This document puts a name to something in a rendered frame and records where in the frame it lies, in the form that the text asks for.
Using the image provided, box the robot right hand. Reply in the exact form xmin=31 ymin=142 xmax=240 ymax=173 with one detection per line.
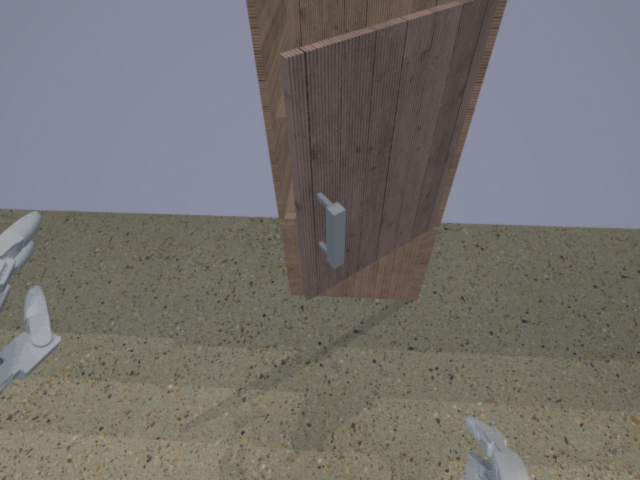
xmin=459 ymin=416 xmax=531 ymax=480

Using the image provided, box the cupboard door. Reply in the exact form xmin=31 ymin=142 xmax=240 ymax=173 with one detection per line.
xmin=280 ymin=0 xmax=499 ymax=301

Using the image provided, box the robot left hand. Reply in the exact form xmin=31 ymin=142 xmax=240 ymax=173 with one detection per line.
xmin=0 ymin=211 xmax=61 ymax=394

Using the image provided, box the handle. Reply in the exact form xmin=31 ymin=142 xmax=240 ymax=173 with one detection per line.
xmin=316 ymin=192 xmax=346 ymax=269

